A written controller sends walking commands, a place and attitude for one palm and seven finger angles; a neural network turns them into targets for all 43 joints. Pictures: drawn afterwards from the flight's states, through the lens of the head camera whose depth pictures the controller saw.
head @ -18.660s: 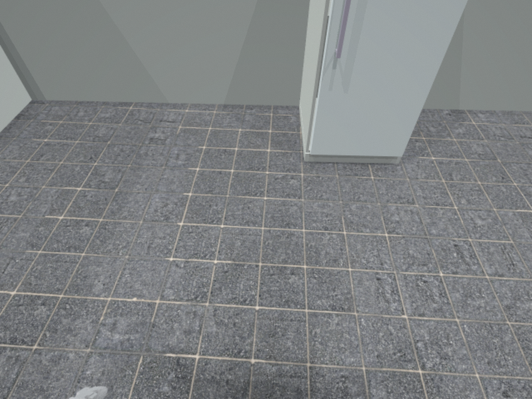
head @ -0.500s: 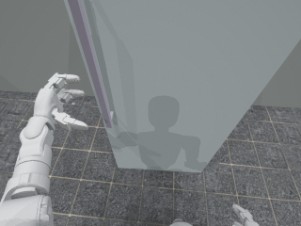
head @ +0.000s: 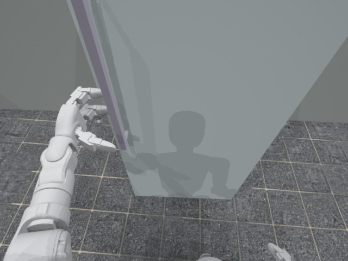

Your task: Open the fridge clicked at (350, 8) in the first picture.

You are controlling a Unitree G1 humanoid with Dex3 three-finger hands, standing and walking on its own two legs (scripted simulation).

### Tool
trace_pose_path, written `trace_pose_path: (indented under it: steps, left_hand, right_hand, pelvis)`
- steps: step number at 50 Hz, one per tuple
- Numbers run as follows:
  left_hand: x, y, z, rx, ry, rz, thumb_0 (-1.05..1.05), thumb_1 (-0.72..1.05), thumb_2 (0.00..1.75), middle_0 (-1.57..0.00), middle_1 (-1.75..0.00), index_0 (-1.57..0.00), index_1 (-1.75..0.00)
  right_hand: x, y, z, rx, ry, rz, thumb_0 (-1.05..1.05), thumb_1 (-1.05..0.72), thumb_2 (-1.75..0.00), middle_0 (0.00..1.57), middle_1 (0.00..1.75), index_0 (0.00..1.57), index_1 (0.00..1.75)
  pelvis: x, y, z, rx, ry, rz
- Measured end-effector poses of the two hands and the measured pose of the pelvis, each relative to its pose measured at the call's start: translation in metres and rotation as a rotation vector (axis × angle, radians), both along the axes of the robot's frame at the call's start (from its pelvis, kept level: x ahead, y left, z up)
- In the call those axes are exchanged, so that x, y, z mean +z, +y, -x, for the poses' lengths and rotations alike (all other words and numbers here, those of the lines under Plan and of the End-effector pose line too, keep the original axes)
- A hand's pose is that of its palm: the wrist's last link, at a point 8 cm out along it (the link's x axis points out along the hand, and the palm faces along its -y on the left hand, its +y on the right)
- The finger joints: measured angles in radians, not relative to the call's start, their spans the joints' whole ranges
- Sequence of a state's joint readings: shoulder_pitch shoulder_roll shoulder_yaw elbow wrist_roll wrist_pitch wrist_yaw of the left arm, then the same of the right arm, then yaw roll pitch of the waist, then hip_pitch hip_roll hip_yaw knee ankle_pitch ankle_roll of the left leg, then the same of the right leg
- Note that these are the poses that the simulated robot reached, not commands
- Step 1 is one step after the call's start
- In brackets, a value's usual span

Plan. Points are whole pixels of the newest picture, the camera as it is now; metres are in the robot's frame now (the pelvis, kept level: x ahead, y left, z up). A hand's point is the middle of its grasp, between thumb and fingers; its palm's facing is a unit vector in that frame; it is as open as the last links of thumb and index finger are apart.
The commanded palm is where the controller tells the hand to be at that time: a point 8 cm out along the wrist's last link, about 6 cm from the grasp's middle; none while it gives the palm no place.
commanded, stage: feel for the door with the fingertips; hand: left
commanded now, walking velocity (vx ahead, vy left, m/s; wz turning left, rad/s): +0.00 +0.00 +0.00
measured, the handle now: (109, 87) +0.46 +0.16 +0.14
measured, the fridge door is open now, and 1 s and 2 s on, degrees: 0 0 0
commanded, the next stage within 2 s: slide the fingers in behind the handle in 0.46 s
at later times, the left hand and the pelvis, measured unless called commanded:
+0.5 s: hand (105, 116) +0.42 +0.17 +0.09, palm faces -0.01 -1.00 -0.02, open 13.9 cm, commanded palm +0.40 +0.22 +0.09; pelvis -0.01 +0.00 +0.00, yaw +1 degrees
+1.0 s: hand (106, 119) +0.41 +0.17 +0.09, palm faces -0.01 -1.00 -0.02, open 13.9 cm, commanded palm +0.39 +0.22 +0.09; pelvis -0.01 +0.00 +0.00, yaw +0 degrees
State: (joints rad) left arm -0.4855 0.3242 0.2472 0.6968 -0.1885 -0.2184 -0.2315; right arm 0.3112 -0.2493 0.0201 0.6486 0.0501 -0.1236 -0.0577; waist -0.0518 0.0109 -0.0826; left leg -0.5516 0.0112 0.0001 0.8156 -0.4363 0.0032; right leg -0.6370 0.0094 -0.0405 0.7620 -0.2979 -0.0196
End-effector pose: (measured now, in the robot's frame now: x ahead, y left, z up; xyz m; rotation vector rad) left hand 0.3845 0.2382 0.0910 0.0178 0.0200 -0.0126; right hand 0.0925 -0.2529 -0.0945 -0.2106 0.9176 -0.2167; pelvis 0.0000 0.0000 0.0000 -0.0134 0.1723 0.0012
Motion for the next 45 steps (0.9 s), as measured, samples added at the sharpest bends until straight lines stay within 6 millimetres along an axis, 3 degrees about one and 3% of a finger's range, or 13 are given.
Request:
trace_pose_path:
  steps: [10,18,23,37,45]
  left_hand:
    - [0.001,-0.004,0.006,0.017,0.001,-0.005,-0.02,-0.50,0.30,-0.30,-1.20,-0.30,-1.20]
    - [0.007,-0.005,-0.004,0.005,-0.005,-0.016,-0.02,-0.50,0.30,-0.30,-1.20,-0.30,-1.20]
    - [0.006,-0.014,-0.012,-0.009,0.005,-0.010,-0.02,-0.50,0.30,-0.30,-1.20,-0.30,-1.20]
    - [0.005,-0.011,-0.017,0.006,-0.003,-0.013,-0.02,-0.50,0.30,-0.36,-1.23,-0.36,-1.24]
    - [0.003,-0.013,-0.014,0.005,0.006,-0.011,-0.02,-0.50,0.30,-0.33,-1.21,-0.34,-1.23]
  right_hand:
    - [0.004,0.002,-0.010,0.011,-0.028,-0.001,0.01,-0.90,-0.90,0.20,0.30,0.20,0.30]
    - [0.003,0.000,-0.012,0.026,-0.029,0.009,0.01,-0.90,-0.90,0.20,0.30,0.20,0.30]
    - [-0.001,-0.001,-0.005,0.024,-0.010,0.005,0.01,-0.90,-0.90,0.20,0.30,0.20,0.30]
    - [-0.009,-0.007,0.028,-0.010,0.064,0.001,0.01,-0.90,-0.90,0.20,0.30,0.20,0.30]
    - [-0.006,-0.010,0.031,-0.025,0.059,0.006,0.01,-0.90,-0.90,0.20,0.30,0.20,0.30]
  pelvis:
    - [0.002,0.000,0.000,0.002,-0.016,-0.002]
    - [0.000,-0.001,0.004,0.015,-0.011,0.000]
    - [-0.001,-0.001,0.006,0.014,-0.001,-0.004]
    - [-0.003,-0.005,0.012,0.006,0.014,-0.006]
    - [-0.002,-0.004,0.012,-0.001,0.011,-0.006]
